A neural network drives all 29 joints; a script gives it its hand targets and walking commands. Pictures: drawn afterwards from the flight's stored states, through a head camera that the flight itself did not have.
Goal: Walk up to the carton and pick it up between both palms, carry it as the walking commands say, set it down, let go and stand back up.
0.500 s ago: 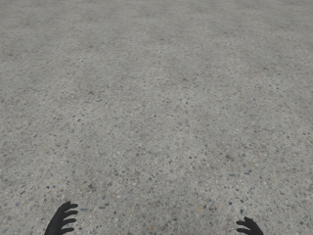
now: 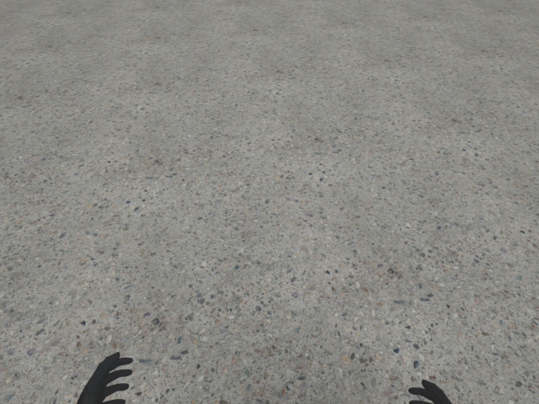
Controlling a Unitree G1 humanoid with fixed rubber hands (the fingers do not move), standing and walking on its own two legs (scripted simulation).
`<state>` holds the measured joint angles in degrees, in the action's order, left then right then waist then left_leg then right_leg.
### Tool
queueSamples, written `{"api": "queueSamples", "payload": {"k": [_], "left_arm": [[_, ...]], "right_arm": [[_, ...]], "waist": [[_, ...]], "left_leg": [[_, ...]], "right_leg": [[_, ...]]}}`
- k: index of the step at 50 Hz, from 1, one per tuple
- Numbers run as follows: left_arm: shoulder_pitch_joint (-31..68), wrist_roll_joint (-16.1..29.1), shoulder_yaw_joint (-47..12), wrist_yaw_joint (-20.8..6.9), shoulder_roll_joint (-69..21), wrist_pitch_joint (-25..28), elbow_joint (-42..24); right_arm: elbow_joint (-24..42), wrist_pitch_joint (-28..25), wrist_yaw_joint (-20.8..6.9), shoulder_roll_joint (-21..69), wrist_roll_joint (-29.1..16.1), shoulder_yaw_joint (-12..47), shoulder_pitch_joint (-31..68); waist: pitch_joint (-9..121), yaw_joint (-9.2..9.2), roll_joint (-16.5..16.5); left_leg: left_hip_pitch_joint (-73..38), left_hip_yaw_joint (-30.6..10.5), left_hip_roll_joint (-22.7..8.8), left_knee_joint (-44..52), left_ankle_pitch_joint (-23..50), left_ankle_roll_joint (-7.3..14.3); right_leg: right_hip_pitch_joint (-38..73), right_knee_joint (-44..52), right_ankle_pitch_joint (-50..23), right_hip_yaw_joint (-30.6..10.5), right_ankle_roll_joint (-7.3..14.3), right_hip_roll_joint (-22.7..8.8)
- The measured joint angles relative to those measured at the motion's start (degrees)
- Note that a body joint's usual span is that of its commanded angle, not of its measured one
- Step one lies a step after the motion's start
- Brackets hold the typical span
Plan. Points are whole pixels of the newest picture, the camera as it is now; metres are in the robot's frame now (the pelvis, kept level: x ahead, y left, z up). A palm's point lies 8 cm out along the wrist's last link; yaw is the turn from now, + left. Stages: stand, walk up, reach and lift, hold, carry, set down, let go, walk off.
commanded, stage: stand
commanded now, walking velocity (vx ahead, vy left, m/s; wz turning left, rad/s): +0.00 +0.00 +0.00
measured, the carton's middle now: out of the picture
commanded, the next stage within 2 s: walk up in 0.16 s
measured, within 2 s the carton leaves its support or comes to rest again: neither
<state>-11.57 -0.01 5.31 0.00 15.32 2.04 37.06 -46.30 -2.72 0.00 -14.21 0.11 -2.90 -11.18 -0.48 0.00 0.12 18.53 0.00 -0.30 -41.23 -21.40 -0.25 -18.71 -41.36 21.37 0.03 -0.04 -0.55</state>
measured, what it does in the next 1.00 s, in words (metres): steps to the left, turning left: left foot, then right foot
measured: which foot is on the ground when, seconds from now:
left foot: down 0.00-0.40, up 0.42-0.64, down 0.66-0.86, up 0.88-1.00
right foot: down 0.00-0.64, up 0.66-0.82, down 0.84-1.00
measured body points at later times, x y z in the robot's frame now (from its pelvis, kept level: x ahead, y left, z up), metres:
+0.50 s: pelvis -0.02 +0.01 +0.00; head -0.01 +0.01 +0.45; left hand +0.09 +0.34 -0.07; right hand +0.17 -0.25 -0.09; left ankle +0.02 +0.15 -0.68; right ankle +0.01 -0.12 -0.72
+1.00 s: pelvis -0.02 +0.12 +0.00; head +0.00 +0.12 +0.45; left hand -0.11 +0.49 -0.05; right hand +0.28 -0.06 -0.08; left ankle -0.04 +0.28 -0.68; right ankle +0.04 +0.01 -0.72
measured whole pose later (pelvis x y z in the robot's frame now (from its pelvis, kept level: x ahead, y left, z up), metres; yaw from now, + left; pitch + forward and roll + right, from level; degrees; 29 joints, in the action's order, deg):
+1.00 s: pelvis -0.02 +0.12 +0.00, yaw +34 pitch +1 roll +1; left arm -15.4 0.0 7.5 1.6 26.9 5.9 39.9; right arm -36.9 3.3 -9.3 -24.2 1.4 -7.6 -11.2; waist -0.5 -0.4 1.0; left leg 33.4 -1.8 -0.4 -51.4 -17.6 0.9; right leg -19.4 -41.1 22.3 10.2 -0.2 -9.1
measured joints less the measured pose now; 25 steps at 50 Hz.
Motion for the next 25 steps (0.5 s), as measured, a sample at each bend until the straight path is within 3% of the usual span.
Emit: {"api": "queueSamples", "payload": {"k": [18, 21, 25], "left_arm": [[0.0, 0.0, -0.3, 0.0, 0.1, 0.0, 2.0], [0.1, 0.0, -0.9, 0.1, 1.9, 1.0, 2.0], [0.0, 0.0, 0.6, 1.3, 5.0, 2.0, 2.1]], "right_arm": [[-1.8, 0.4, -0.2, -0.1, 0.1, 0.0, 0.0], [1.2, 3.8, -3.0, -1.0, 0.5, -0.7, 0.0], [6.3, 5.5, -6.4, -4.4, 1.2, -2.4, 0.0]], "waist": [[0.0, 0.0, 0.0], [-0.1, -0.31, -0.1], [-0.1, -0.38, 0.0]], "left_leg": [[0.0, 0.0, 0.0, 0.0, 0.6, 0.0], [3.5, 0.0, 0.3, -4.5, 0.1, 0.1], [12.4, -0.1, -1.1, -14.0, -0.8, 0.1]], "right_leg": [[0.0, 0.0, -0.5, 0.0, 0.0, 0.0], [0.0, 0.0, -0.4, 1.9, 0.0, -1.3], [0.1, 0.0, 0.2, 6.9, 0.0, -5.6]]}}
